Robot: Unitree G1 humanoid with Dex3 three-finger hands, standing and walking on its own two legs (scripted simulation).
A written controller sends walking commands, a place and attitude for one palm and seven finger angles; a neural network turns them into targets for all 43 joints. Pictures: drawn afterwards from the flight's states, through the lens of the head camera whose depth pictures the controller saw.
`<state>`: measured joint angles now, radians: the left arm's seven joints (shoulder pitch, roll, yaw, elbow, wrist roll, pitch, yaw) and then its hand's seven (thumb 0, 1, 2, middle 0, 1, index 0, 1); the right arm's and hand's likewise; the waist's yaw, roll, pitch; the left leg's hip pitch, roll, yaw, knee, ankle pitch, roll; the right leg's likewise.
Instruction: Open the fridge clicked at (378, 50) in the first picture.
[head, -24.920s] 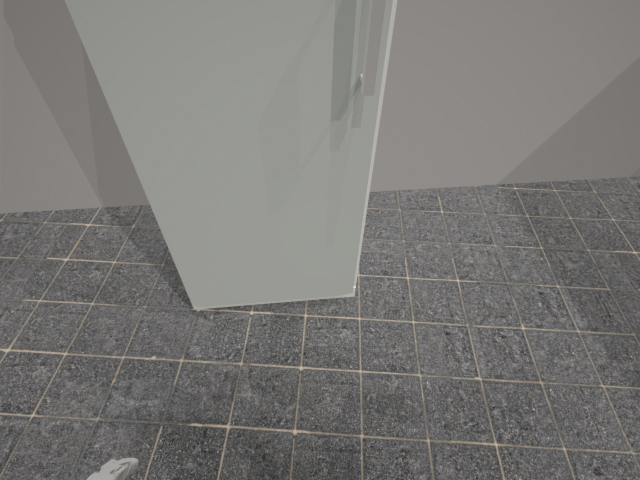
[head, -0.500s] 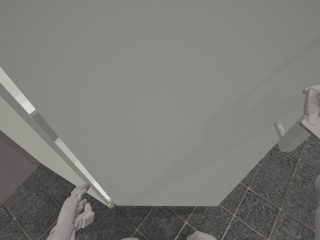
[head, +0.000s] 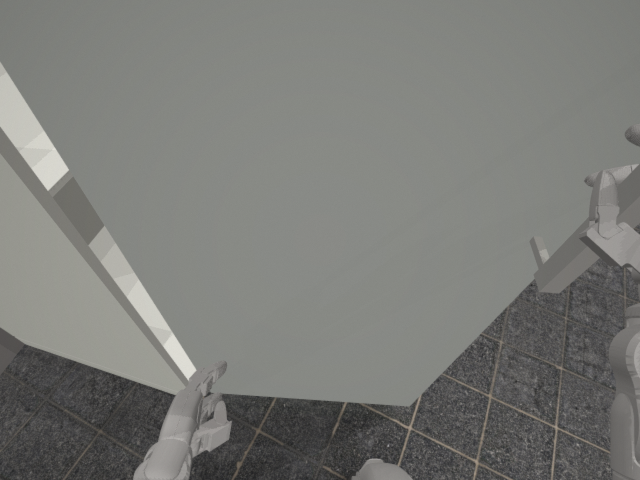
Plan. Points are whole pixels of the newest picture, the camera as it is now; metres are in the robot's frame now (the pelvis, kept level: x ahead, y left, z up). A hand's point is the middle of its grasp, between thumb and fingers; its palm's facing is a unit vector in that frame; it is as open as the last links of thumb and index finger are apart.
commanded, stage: stop walking and hold the door back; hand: right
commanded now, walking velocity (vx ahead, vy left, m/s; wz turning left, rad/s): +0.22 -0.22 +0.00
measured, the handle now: (626, 177) +0.34 -0.23 +0.25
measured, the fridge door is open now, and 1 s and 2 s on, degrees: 77 74 75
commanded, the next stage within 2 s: loosen the grip on the handle in 1.12 s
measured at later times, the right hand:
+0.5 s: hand (605, 211) +0.31 -0.21 +0.24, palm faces +0.25 +0.95 -0.18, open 5.7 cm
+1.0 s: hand (597, 200) +0.32 -0.21 +0.24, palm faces +0.21 +0.97 -0.13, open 5.6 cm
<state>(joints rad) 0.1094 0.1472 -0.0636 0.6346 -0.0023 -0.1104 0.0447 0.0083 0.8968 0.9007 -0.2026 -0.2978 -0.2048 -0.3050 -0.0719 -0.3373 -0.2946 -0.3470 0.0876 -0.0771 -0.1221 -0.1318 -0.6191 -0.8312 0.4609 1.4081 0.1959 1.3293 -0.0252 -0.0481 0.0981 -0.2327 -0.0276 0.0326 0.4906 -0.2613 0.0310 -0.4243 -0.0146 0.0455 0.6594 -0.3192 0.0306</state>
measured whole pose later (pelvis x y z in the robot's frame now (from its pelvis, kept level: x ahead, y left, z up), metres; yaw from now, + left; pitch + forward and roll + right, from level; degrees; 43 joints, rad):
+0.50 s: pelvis -0.11 -0.01 +0.01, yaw -8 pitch -1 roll +1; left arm 0.26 0.22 -0.02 0.72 -0.03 -0.07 0.09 0.01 0.90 0.90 -0.19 -0.30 -0.20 -0.30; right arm -0.76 -0.32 -0.10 0.57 0.03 -0.12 -0.06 -0.09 -0.64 -0.82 0.46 1.40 0.40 1.40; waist 0.03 -0.01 0.05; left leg -0.45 0.02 0.08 0.83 -0.38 -0.01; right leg -0.14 -0.03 -0.08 0.45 -0.28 -0.02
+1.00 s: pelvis -0.11 -0.02 +0.00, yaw -5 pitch -3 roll +1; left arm 0.26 0.27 -0.01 0.71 -0.03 -0.08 0.09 0.01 0.91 0.90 -0.19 -0.30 -0.20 -0.30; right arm -0.81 -0.34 -0.18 0.59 0.05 -0.14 -0.03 -0.07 -0.68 -0.78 0.46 1.40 0.39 1.40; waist 0.05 -0.01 0.11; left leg -0.33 0.00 0.05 0.66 -0.35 -0.01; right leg -0.27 -0.06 -0.10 0.58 -0.26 -0.02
